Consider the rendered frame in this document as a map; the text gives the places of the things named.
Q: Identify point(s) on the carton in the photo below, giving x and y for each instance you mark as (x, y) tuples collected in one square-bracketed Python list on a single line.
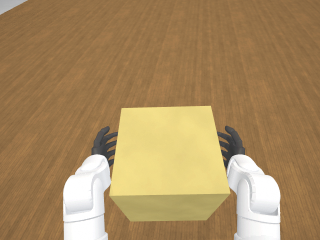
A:
[(168, 164)]

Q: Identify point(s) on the left robot forearm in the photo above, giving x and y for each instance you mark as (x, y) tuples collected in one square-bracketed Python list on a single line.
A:
[(83, 200)]

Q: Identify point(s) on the right robot forearm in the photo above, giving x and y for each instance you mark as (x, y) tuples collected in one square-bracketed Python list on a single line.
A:
[(258, 200)]

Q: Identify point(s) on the robot right hand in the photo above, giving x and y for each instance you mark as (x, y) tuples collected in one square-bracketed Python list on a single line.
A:
[(235, 146)]

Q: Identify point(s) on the robot left hand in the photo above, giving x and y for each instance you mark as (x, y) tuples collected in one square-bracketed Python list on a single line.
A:
[(100, 145)]

